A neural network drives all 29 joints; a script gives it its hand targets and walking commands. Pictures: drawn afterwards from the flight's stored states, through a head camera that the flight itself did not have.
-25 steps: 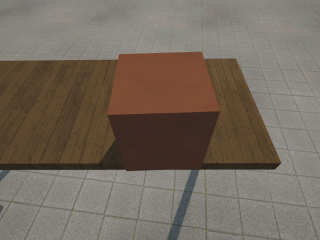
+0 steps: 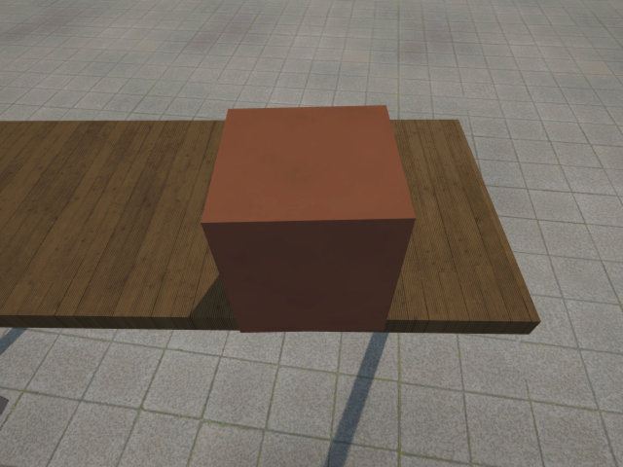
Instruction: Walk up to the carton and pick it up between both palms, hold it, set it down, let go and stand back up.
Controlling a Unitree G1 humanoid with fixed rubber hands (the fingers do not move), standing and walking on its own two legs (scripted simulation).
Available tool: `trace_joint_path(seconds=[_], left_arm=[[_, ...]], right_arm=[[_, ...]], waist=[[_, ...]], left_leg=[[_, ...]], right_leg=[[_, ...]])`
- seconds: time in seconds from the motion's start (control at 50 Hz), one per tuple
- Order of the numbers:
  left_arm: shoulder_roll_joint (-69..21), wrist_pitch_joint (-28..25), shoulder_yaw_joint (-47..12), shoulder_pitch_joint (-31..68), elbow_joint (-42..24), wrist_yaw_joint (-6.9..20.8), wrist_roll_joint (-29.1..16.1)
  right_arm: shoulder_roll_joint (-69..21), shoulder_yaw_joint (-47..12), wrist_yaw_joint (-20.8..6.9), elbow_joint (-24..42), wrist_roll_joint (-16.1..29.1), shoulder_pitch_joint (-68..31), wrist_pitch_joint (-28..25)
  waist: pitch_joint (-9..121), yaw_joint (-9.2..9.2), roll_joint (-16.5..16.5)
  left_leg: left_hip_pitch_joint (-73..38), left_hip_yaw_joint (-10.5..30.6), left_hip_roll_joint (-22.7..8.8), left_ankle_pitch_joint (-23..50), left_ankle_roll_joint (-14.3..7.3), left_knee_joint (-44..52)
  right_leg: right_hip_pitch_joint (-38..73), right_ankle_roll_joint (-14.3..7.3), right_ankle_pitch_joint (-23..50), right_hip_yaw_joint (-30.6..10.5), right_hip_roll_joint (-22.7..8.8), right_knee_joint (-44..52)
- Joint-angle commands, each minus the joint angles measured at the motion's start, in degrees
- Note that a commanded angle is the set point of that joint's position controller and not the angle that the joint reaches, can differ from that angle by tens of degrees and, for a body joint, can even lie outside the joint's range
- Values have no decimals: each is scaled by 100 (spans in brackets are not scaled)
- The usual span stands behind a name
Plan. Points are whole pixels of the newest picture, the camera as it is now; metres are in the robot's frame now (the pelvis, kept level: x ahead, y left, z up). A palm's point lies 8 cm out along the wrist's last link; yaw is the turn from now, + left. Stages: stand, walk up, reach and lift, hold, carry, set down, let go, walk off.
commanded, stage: walk up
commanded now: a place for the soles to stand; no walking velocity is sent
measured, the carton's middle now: (309, 224) +0.43 +0.01 +0.06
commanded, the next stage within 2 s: reach and lift in 1.94 s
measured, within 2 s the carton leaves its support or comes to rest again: neither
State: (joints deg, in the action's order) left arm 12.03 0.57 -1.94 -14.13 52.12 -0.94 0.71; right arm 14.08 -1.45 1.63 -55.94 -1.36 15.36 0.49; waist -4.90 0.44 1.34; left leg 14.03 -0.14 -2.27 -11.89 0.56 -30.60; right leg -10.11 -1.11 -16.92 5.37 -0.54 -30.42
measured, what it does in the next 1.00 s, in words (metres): stands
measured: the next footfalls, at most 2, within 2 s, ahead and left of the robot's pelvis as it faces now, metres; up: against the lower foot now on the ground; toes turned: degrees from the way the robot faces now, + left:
none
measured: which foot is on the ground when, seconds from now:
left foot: down 0.00-1.00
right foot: down 0.00-1.00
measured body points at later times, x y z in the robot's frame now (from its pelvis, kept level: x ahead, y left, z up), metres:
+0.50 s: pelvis +0.00 +0.03 +0.01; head +0.01 +0.03 +0.46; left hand -0.01 +0.29 -0.14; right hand +0.04 -0.22 -0.14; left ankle +0.04 +0.13 -0.73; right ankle +0.00 -0.11 -0.73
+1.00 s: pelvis +0.00 +0.01 +0.00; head +0.01 +0.02 +0.45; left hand +0.03 +0.27 -0.14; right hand +0.06 -0.24 -0.14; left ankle +0.04 +0.13 -0.73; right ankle +0.00 -0.11 -0.73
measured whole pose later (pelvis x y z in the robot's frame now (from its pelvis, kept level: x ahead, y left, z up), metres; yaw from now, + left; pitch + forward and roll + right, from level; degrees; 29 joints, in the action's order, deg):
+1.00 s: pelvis +0.00 +0.01 +0.00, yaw +4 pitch -1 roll -1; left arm 14.2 0.3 -2.7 -13.7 57.3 -1.1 0.2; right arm 15.0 -2.1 1.3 -58.1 0.0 13.0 0.0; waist -3.2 0.3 0.9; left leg 16.8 2.6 0.4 -11.7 -0.4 -29.9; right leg -10.5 0.3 -15.6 8.3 -2.8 -27.8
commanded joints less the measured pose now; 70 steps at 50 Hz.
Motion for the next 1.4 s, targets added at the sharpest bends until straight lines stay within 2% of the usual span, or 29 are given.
trace_joint_path(seconds=[0.0, 0.02, 0.06, 0.1, 0.2, 0.3, 0.4, 0.44, 0.48, 0.52, 0.56, 0.58, 0.6, 0.66, 0.68, 0.72, 0.76, 0.8, 0.92, 0.96, 0.98, 1.02, 1.08, 1.14, 1.24, 1.26, 1.32, 1.34, 1.38], left_arm=[[879, -28, 102, -232, -107, 15, -96], [771, -13, 72, -265, -34, 10, -100], [775, 7, 52, -227, 76, -20, -61], [930, -14, 92, -176, 133, 1, -30], [749, -67, -18, -340, 349, 8, -5], [862, -142, -11, -473, 426, -13, -18], [881, -148, -54, -501, 580, -21, -13], [928, -139, -1, -488, 552, -16, -15], [812, -148, -76, -677, 617, -29, -21], [957, -146, -27, -576, 602, -38, -24], [936, -158, -21, -595, 584, -40, -10], [1008, -151, 33, -617, 597, -32, -18], [929, -158, -1, -630, 584, -36, -18], [911, -155, -5, -575, 551, -40, -3], [895, -152, 13, -638, 563, -46, -26], [1023, -120, 35, -417, 513, -47, -16], [894, -106, 3, -502, 546, -45, -40], [996, -104, 19, -381, 452, -60, -52], [996, -63, 49, -349, 426, -46, -52], [1113, -52, 107, -195, 347, -47, -49], [1114, -43, 115, -125, 336, -45, -56], [1118, -15, 118, -56, 292, -42, -70], [1080, 1, 128, -85, 314, -7, -59], [984, 7, 94, -152, 348, -1, -42], [1087, 6, 128, -201, 303, -16, -32], [1019, -10, 77, -361, 346, -13, -56], [1163, -27, 118, -365, 317, -21, -46], [1133, -33, 131, -331, 332, -13, -29], [1087, -75, 110, -346, 291, -11, -2]], right_arm=[[675, 106, 5, 105, 9, 311, -62], [767, 126, -5, 69, 82, 193, -55], [753, 117, -54, 13, 143, 89, -60], [632, 22, -62, -32, 168, 192, -117], [852, 111, -54, -66, 209, 215, -132], [806, 83, -71, -49, 196, 86, -130], [770, 109, -65, -46, 140, 144, -117], [722, 77, -62, -77, 147, 276, -128], [712, 75, -66, -86, 148, 133, -123], [739, 79, -63, -63, 147, 171, -126], [776, 73, -76, -85, 131, 202, -143], [768, 68, -67, -73, 127, 180, -136], [764, 79, -62, -120, 105, 128, -146], [697, 56, -51, -134, 101, 180, -175], [657, 30, -54, -140, 85, 168, -172], [682, 41, -40, -130, 130, 251, -166], [683, 16, -26, -86, 113, 122, -159], [778, 73, -17, -98, 132, -19, -123], [829, 63, -3, -51, 133, -15, -92], [789, 58, -10, -55, 119, 20, -78], [799, 59, -15, -24, 126, -29, -71], [848, 71, -18, -3, 124, -13, -74], [888, 88, -26, -10, 120, 34, -87], [965, 109, -24, 26, 141, -64, -78], [1014, 147, -32, 110, 167, -74, -61], [992, 146, -35, 137, 177, -89, -52], [952, 124, -52, 149, 174, 41, -45], [966, 140, -45, 137, 147, 69, -53], [968, 160, -49, 182, 133, 24, -66]], waist=[[213, -36, -308], [11, -121, -119], [-224, -85, 448], [-135, -58, 417], [-1, -70, 243], [264, -110, 204], [87, -23, -177], [215, 4, -183], [174, -26, 68], [110, 3, -174], [258, -13, -85], [239, -24, -273], [233, -12, -141], [367, -11, -209], [479, -55, -228], [421, 52, -184], [328, -67, -170], [92, -54, 10], [347, -49, -53], [410, -12, -314], [359, 13, -240], [274, 13, -151], [247, -37, -325], [89, -93, 98], [120, -77, 208], [272, -104, 351], [214, -64, 246], [278, -42, 3], [437, -37, 53]], left_leg=[[-665, 576, -419, 743, -244, 462], [-422, 717, -492, 409, -257, 531], [429, 803, -399, -513, -315, 978], [501, 889, -453, -267, -306, 1161], [554, 1174, -568, -1316, -372, 1600], [298, 1039, -403, -658, -362, 1337], [223, 956, -338, -367, -364, 1142], [264, 951, -336, -232, -320, 1112], [171, 880, -301, -145, -333, 1031], [225, 887, -291, -45, -337, 983], [216, 796, -275, 402, -325, 852], [191, 833, -263, 312, -328, 861], [127, 798, -260, 406, -349, 806], [86, 773, -281, 1076, -351, 589], [94, 786, -272, 1011, -346, 550], [117, 781, -258, 915, -299, 592], [212, 800, -259, 1028, -331, 536], [151, 761, -239, 1334, -318, 444], [209, 800, -217, 1040, -320, 343], [240, 752, -161, 763, -270, 310], [206, 729, -98, 550, -268, 265], [252, 842, -149, 478, -304, 402], [447, 992, -217, 404, -303, 527], [596, 1171, -237, -93, -314, 783], [912, 1364, -233, -642, -328, 1078], [784, 1349, -223, -644, -351, 1058], [980, 1320, -156, -764, -274, 1034], [761, 1326, -177, -680, -285, 993], [496, 1223, -137, -189, -282, 815]], right_leg=[[-917, -236, -350, -828, -821, 1061], [-877, -180, -723, -773, -647, 1232], [-253, -142, -365, -683, -561, 1084], [27, -136, -36, -638, -543, 839], [-16, -43, -337, -471, -425, 843], [8, -63, -174, -516, -555, 897], [-292, -55, -40, -512, -628, 986], [-148, -65, -55, -454, -594, 899], [-279, -108, -98, -551, -671, 992], [-261, -86, -72, -499, -684, 990], [-77, -80, 258, -475, -736, 964], [-157, -75, 130, -469, -714, 963], [-157, -92, 177, -506, -746, 1002], [-32, -119, 565, -449, -764, 917], [69, -144, 595, -446, -778, 961], [46, -151, 402, -418, -788, 906], [56, -174, 552, -460, -762, 944], [-188, -184, 862, -483, -843, 848], [-32, -209, 615, -396, -819, 888], [-85, -281, 310, -486, -926, 1016], [-225, -341, 45, -557, -1009, 1112], [-244, -315, -146, -480, -934, 1067], [-124, -228, -240, -360, -794, 992], [-71, -199, -252, -342, -730, 836], [54, -218, -478, -267, -607, 742], [59, -195, -522, -286, -632, 756], [62, -225, -636, -293, -667, 799], [50, -201, -561, -279, -677, 801], [19, -216, -186, -310, -712, 797]])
